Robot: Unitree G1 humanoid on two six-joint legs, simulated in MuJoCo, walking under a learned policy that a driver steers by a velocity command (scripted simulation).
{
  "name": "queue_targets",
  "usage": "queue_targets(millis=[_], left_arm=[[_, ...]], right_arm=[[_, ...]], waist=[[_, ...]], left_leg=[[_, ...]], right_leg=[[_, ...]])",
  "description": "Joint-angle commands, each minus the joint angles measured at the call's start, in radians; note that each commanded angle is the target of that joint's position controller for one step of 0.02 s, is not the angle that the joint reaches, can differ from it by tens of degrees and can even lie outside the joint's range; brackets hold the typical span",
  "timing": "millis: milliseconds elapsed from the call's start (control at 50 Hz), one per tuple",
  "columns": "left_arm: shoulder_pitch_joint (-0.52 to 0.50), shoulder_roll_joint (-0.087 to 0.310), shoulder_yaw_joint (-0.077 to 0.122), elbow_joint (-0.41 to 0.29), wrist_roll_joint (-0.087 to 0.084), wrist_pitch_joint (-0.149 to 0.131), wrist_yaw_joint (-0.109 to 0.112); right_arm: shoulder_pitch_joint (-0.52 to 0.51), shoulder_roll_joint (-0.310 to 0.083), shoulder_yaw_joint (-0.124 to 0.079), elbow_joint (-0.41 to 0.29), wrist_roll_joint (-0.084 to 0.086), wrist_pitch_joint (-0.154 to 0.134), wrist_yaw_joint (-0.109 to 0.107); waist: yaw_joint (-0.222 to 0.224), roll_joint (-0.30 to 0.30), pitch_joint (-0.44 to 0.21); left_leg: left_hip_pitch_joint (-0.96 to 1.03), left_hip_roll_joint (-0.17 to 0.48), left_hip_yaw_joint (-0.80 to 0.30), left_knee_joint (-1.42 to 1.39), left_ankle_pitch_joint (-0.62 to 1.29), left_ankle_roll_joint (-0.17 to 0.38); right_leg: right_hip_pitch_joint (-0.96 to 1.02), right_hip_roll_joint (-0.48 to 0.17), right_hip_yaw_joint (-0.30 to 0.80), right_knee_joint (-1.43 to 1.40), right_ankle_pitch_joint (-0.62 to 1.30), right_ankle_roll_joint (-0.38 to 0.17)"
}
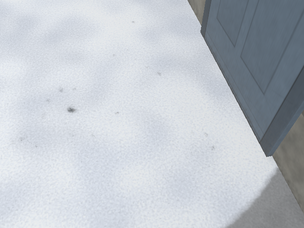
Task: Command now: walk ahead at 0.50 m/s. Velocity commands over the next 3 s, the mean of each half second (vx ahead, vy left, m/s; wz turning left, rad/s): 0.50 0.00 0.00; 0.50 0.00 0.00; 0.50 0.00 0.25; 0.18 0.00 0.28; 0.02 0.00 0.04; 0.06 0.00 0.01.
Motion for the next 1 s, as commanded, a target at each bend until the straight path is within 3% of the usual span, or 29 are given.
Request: queue_targets(millis=[20, 80, 140, 200, 260, 320, 360, 380, 400, 420, 440, 460, 480, 500, 520, 560, 600, 660, 740, 860, 900, 920, 940, 960, 980, 1000], left_arm=[[0.092, 0.073, 0.014, -0.010, 0.012, -0.012, 0.002], [0.126, 0.096, 0.017, 0.026, 0.004, -0.019, 0.004], [0.169, 0.140, 0.027, 0.043, 0.001, -0.016, 0.022], [0.215, 0.161, 0.031, 0.061, -0.005, -0.013, 0.023], [0.284, 0.171, 0.034, 0.091, -0.016, -0.009, 0.022], [0.313, 0.187, 0.040, 0.110, -0.018, 0.005, 0.027], [0.294, 0.203, 0.045, 0.108, -0.017, 0.015, 0.030], [0.281, 0.193, 0.041, 0.104, -0.017, 0.019, 0.031], [0.277, 0.159, 0.029, 0.090, -0.007, 0.021, 0.033], [0.367, 0.065, 0.001, 0.074, -0.004, 0.007, 0.027], [0.367, 0.068, -0.005, 0.080, -0.010, -0.016, 0.021], [0.290, 0.154, 0.020, 0.065, -0.033, -0.027, 0.018], [0.222, 0.164, 0.021, 0.046, -0.040, -0.030, 0.021], [0.189, 0.157, 0.025, 0.042, -0.027, -0.026, 0.029], [0.197, 0.147, 0.032, 0.045, -0.017, -0.014, 0.036], [0.226, 0.109, 0.030, 0.054, -0.014, 0.008, 0.037], [0.187, 0.103, 0.032, 0.041, -0.009, 0.017, 0.038], [0.089, 0.101, 0.033, 0.010, 0.003, 0.017, 0.036], [-0.033, 0.080, 0.022, -0.021, -0.003, 0.012, 0.022], [-0.190, 0.082, 0.006, -0.081, -0.014, -0.001, -0.009], [-0.179, 0.099, 0.008, -0.089, -0.017, -0.008, -0.020], [-0.137, 0.129, 0.016, -0.080, -0.020, -0.012, -0.019], [-0.044, 0.153, 0.030, -0.053, -0.016, -0.015, -0.015], [0.131, 0.200, 0.056, 0.005, -0.014, -0.015, -0.006], [0.338, 0.279, 0.076, 0.046, 0.009, -0.007, 0.005], [0.359, 0.324, 0.080, 0.060, 0.013, 0.002, 0.003]], right_arm=[[-0.071, -0.124, -0.039, -0.100, -0.014, -0.020, -0.016], [-0.076, -0.056, -0.029, -0.119, -0.018, 0.007, -0.020], [-0.193, -0.055, -0.021, -0.159, -0.032, 0.014, -0.015], [-0.304, -0.046, -0.009, -0.182, -0.028, 0.015, -0.002], [-0.400, -0.061, -0.003, -0.208, -0.015, 0.017, 0.011], [-0.446, -0.092, -0.004, -0.234, -0.013, 0.011, 0.029], [-0.381, -0.127, -0.017, -0.220, -0.014, 0.005, 0.034], [-0.266, -0.157, -0.035, -0.183, -0.019, 0.005, 0.031], [-0.079, -0.214, -0.059, -0.129, -0.028, 0.004, 0.024], [0.053, -0.310, -0.081, -0.105, -0.045, 0.008, 0.020], [0.090, -0.259, -0.063, -0.099, -0.034, 0.013, 0.024], [0.016, -0.202, -0.043, -0.110, -0.028, 0.010, 0.024], [-0.074, -0.173, -0.033, -0.134, -0.029, 0.007, 0.024], [-0.143, -0.146, -0.024, -0.142, -0.038, 0.004, 0.027], [-0.179, -0.122, -0.017, -0.144, -0.046, -0.003, 0.029], [-0.179, -0.111, -0.014, -0.131, -0.046, -0.008, 0.031], [-0.145, -0.140, -0.020, -0.114, -0.043, -0.012, 0.022], [-0.088, -0.159, -0.023, -0.087, -0.040, -0.006, 0.004], [-0.027, -0.165, -0.021, -0.058, -0.031, -0.002, -0.006], [0.072, -0.180, -0.028, -0.001, -0.024, 0.020, -0.010], [0.067, -0.193, -0.034, 0.006, -0.020, 0.030, -0.014], [0.040, -0.204, -0.038, 0.002, -0.020, 0.033, -0.019], [0.018, -0.207, -0.038, -0.002, -0.016, 0.036, -0.021], [0.009, -0.183, -0.028, -0.007, -0.020, 0.039, -0.022], [0.011, -0.168, -0.017, -0.035, -0.049, 0.034, -0.021], [0.111, -0.039, 0.017, -0.043, -0.043, 0.007, -0.008]], waist=[[0.041, -0.048, -0.124], [0.004, -0.074, -0.074], [0.023, -0.065, -0.035], [0.057, -0.069, -0.022], [0.092, -0.071, -0.002], [0.087, -0.083, 0.013], [0.037, -0.099, -0.021], [-0.021, -0.091, -0.087], [-0.089, -0.047, -0.210], [-0.082, 0.166, -0.364], [-0.091, 0.260, -0.441], [-0.084, 0.184, -0.317], [-0.060, 0.118, -0.215], [-0.028, 0.056, -0.139], [0.009, 0.067, -0.110], [0.040, 0.077, -0.098], [0.041, 0.060, -0.072], [0.020, 0.037, -0.043], [-0.016, 0.044, -0.010], [-0.062, 0.041, 0.043], [-0.039, 0.059, 0.031], [-0.006, 0.084, 0.002], [0.047, 0.093, -0.057], [0.119, 0.074, -0.160], [0.181, -0.040, -0.319], [0.106, -0.312, -0.411]], left_leg=[[-0.333, 0.123, -0.041, 0.032, 0.096, -0.002], [-0.310, 0.150, -0.023, -0.095, 0.120, -0.024], [-0.335, 0.148, 0.002, -0.302, 0.295, -0.047], [-0.262, 0.105, 0.035, -0.510, 0.465, -0.045], [-0.256, 0.084, 0.038, -0.608, 0.495, -0.040], [-0.265, 0.073, 0.027, -0.669, 0.408, -0.005], [-0.150, 0.045, 0.050, -0.701, 0.342, 0.024], [0.003, 0.014, 0.078, -0.718, 0.333, 0.046], [0.273, 0.067, 0.022, -0.680, 0.376, 0.088], [0.678, 0.314, -0.372, -0.715, 0.261, 0.232], [0.742, 0.387, -0.667, -0.873, 0.141, 0.278], [0.648, 0.355, -0.573, -0.891, 0.070, 0.234], [0.500, 0.323, -0.444, -0.910, 0.112, 0.202], [0.349, 0.285, -0.347, -0.944, 0.190, 0.188], [0.249, 0.254, -0.283, -0.974, 0.255, 0.172], [0.169, 0.223, -0.215, -1.024, 0.298, 0.171], [0.162, 0.218, -0.169, -1.058, 0.356, 0.181], [0.197, 0.208, -0.115, -1.077, 0.423, 0.172], [0.211, 0.178, -0.042, -1.087, 0.412, 0.145], [0.383, 0.239, -0.041, -1.016, 0.462, 0.148], [0.420, 0.260, -0.044, -0.965, 0.566, 0.135], [0.420, 0.250, -0.033, -0.916, 0.688, 0.116], [0.402, 0.228, -0.009, -0.820, 0.862, 0.100], [0.325, 0.175, 0.028, -0.639, 0.916, 0.073], [0.085, 0.107, 0.071, -0.322, 0.618, 0.033], [-0.307, -0.076, 0.046, -0.007, -0.103, -0.026]], right_leg=[[0.348, -0.292, 0.344, -0.249, 0.157, -0.201], [0.230, -0.284, 0.276, -0.317, 0.178, -0.205], [0.198, -0.253, 0.198, -0.344, 0.206, -0.184], [0.188, -0.213, 0.128, -0.340, 0.205, -0.144], [0.264, -0.242, 0.140, -0.318, 0.143, -0.135], [0.369, -0.299, 0.165, -0.262, 0.150, -0.116], [0.397, -0.303, 0.157, -0.176, 0.290, -0.091], [0.385, -0.263, 0.123, -0.045, 0.432, -0.070], [0.263, -0.207, 0.076, 0.190, 0.402, -0.040], [-0.138, -0.060, 0.004, 0.593, 0.055, 0.040], [-0.299, -0.004, 0.127, 0.769, -0.442, 0.041], [-0.398, -0.064, 0.170, 0.857, -0.408, 0.023], [-0.405, -0.117, 0.141, 0.839, -0.317, 0.008], [-0.363, -0.157, 0.124, 0.779, -0.236, 0.009], [-0.297, -0.189, 0.133, 0.719, -0.185, 0.008], [-0.225, -0.202, 0.131, 0.657, -0.141, 0.014], [-0.264, -0.206, 0.124, 0.578, -0.067, 0.030], [-0.327, -0.203, 0.122, 0.413, 0.086, 0.054], [-0.291, -0.170, 0.090, 0.216, 0.238, 0.059], [-0.329, -0.139, 0.068, 0.070, 0.150, 0.036], [-0.277, -0.122, 0.056, 0.040, 0.076, 0.010], [-0.188, -0.101, 0.040, 0.021, 0.029, -0.005], [-0.037, -0.063, 0.004, -0.001, 0.035, -0.024], [0.210, -0.054, 0.001, 0.001, 0.059, -0.056], [0.553, -0.246, 0.226, 0.046, 0.097, -0.120], [0.822, -0.446, 0.688, -0.087, -0.073, -0.269]])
